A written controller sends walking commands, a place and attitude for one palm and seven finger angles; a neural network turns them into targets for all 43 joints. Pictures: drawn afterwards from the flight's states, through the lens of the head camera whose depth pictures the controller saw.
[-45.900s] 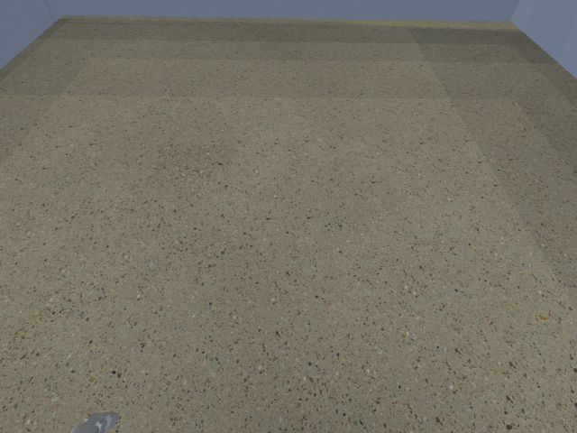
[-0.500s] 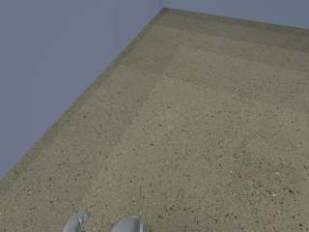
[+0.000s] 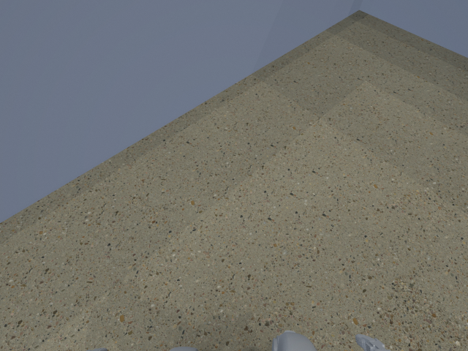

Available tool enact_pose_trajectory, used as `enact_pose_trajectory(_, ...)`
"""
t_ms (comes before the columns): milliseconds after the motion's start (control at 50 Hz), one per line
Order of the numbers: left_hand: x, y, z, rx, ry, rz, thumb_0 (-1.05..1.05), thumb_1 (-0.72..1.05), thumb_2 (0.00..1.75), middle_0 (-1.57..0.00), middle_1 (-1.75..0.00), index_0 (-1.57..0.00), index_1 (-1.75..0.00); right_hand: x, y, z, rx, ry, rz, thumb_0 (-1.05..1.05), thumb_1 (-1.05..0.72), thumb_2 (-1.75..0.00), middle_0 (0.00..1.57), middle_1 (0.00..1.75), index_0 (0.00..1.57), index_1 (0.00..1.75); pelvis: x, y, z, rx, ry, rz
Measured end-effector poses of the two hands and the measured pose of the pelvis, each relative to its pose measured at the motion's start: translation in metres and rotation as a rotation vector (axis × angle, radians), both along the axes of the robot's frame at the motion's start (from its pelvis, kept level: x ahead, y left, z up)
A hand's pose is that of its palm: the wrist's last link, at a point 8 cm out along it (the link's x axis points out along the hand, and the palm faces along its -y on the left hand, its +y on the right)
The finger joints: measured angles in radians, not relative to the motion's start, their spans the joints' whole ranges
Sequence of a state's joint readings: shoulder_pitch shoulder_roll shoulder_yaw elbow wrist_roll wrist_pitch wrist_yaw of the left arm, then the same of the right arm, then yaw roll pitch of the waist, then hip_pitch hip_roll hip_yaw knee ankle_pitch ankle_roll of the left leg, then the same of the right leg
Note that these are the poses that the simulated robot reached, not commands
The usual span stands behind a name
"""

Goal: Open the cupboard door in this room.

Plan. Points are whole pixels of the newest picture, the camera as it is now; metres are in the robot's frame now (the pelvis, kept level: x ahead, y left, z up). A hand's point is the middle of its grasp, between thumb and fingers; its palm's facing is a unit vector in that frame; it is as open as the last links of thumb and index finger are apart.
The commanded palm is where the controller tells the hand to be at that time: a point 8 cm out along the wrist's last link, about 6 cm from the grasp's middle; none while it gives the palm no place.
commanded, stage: turn to face it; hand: left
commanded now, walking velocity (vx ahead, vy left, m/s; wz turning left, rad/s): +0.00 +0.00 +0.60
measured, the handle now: out of the picture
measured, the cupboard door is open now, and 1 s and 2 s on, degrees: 50 50 50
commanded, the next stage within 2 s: none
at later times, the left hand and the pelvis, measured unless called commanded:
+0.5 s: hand out of the picture +0.02 +0.15 -0.16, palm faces +0.35 -0.91 -0.24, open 7.3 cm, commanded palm none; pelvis +0.02 -0.05 +0.00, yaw +20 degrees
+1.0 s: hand out of the picture +0.04 +0.16 -0.15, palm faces +0.56 -0.78 -0.29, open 7.3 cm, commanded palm none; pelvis +0.06 -0.07 -0.01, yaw +36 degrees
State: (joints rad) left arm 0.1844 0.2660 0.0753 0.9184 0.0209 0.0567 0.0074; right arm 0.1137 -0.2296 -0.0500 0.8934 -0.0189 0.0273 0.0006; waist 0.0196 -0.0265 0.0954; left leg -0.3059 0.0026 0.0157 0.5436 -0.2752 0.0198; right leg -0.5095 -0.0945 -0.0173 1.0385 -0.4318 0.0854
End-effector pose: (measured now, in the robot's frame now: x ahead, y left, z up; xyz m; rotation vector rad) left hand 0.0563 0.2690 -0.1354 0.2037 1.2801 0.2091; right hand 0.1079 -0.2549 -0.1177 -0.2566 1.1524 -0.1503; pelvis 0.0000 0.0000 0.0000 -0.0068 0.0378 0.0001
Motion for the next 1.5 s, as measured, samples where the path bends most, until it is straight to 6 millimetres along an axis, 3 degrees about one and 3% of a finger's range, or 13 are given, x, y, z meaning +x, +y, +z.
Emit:
enact_pose_trajectory(140, 0.027, -0.031, 0.014, 0.025, -0.113, 0.021, 0.01, 0.91, 0.9, -0.2, -0.3, -0.2, -0.3, 0.002, -0.019, -0.021, 0.053, 0.054, 0.025, 0.0, -0.91, -0.9, 0.2, 0.3, 0.2, 0.3, 0.008, -0.03, -0.004, 0.011, 0.004, 0.079)
enact_pose_trajectory(220, 0.024, -0.053, 0.019, 0.046, -0.149, 0.048, 0.01, 0.91, 0.9, -0.2, -0.3, -0.2, -0.3, 0.011, -0.036, -0.034, 0.069, 0.086, 0.046, 0.01, -0.91, -0.9, 0.2, 0.3, 0.2, 0.3, 0.011, -0.046, -0.008, 0.029, -0.003, 0.138)
enact_pose_trajectory(400, -0.021, -0.084, 0.019, -0.003, -0.092, 0.209, 0.0, 0.92, 0.9, -0.21, -0.3, -0.21, -0.3, 0.05, -0.035, -0.019, 0.065, 0.13, 0.175, 0.01, -0.91, -0.9, 0.2, 0.3, 0.2, 0.3, 0.022, -0.059, 0.006, 0.051, -0.004, 0.28)
enact_pose_trajectory(520, -0.068, -0.074, 0.002, -0.021, -0.038, 0.338, 0.0, 0.92, 0.9, -0.21, -0.3, -0.21, -0.3, 0.094, 0.0, -0.014, 0.041, 0.089, 0.316, 0.01, -0.91, -0.9, 0.2, 0.3, 0.19, 0.3, 0.024, -0.051, 0.0, 0.038, -0.003, 0.368)
enact_pose_trajectory(580, -0.095, -0.063, -0.015, -0.034, -0.003, 0.401, 0.0, 0.91, 0.9, -0.21, -0.3, -0.21, -0.3, 0.118, 0.022, -0.015, 0.027, 0.018, 0.387, 0.01, -0.91, -0.9, 0.2, 0.3, 0.19, 0.3, 0.024, -0.04, -0.013, 0.019, 0.001, 0.41)
enact_pose_trajectory(640, -0.111, -0.052, -0.02, -0.026, 0.045, 0.445, 0.01, 0.91, 0.9, -0.2, -0.3, -0.21, -0.3, 0.129, 0.037, -0.01, 0.014, -0.019, 0.432, 0.0, -0.91, -0.9, 0.2, 0.3, 0.2, 0.3, 0.023, -0.036, -0.014, 0.02, 0.0, 0.439)
enact_pose_trajectory(720, -0.107, -0.043, -0.008, -0.011, 0.022, 0.482, 0.01, 0.92, 0.9, -0.2, -0.3, -0.2, -0.3, 0.13, 0.042, -0.003, -0.004, 0.0, 0.468, 0.0, -0.91, -0.9, 0.2, 0.3, 0.2, 0.3, 0.026, -0.036, -0.004, 0.006, 0.002, 0.475)
enact_pose_trajectory(860, -0.077, -0.045, 0.01, 0.022, -0.069, 0.501, 0.01, 0.91, 0.9, -0.2, -0.3, -0.2, -0.3, 0.132, 0.032, -0.008, 0.006, 0.066, 0.499, 0.0, -0.91, -0.9, 0.2, 0.3, 0.2, 0.3, 0.039, -0.047, 0.002, -0.003, 0.007, 0.537)
enact_pose_trajectory(960, -0.054, -0.062, 0.014, 0.068, -0.136, 0.519, 0.01, 0.91, 0.9, -0.2, -0.3, -0.2, -0.3, 0.147, 0.014, -0.029, 0.026, 0.108, 0.512, 0.0, -0.91, -0.9, 0.2, 0.3, 0.2, 0.3, 0.057, -0.066, -0.008, 0.017, 0.019, 0.6)
enact_pose_trajectory(1060, -0.058, -0.091, 0.021, 0.065, -0.128, 0.579, 0.01, 0.91, 0.9, -0.2, -0.3, -0.2, -0.3, 0.17, 0.011, -0.032, 0.021, 0.141, 0.557, 0.01, -0.91, -0.9, 0.2, 0.3, 0.2, 0.3, 0.066, -0.074, -0.002, 0.031, 0.004, 0.677)
enact_pose_trajectory(1180, -0.08, -0.121, 0.018, 0.015, -0.086, 0.689, 0.01, 0.91, 0.9, -0.2, -0.3, -0.21, -0.3, 0.198, 0.038, -0.02, 0.028, 0.142, 0.66, 0.01, -0.91, -0.9, 0.2, 0.3, 0.19, 0.3, 0.077, -0.076, 0.005, 0.054, 0.013, 0.769)
enact_pose_trajectory(1380, -0.163, -0.135, -0.018, -0.032, 0.028, 0.9, 0.01, 0.91, 0.9, -0.21, -0.3, -0.21, -0.3, 0.24, 0.133, -0.014, 0.03, -0.01, 0.892, 0.0, -0.91, -0.9, 0.2, 0.3, 0.2, 0.3, 0.073, -0.056, -0.015, 0.031, 0.01, 0.898)
enact_pose_trajectory(1500, -0.166, -0.123, -0.002, 0.001, 0.018, 0.964, 0.01, 0.91, 0.9, -0.2, -0.3, -0.2, -0.3, 0.242, 0.144, -0.005, 0.006, 0.001, 0.951, 0.0, -0.91, -0.9, 0.2, 0.3, 0.2, 0.3, 0.08, -0.053, -0.003, 0.015, 0.009, 0.955)
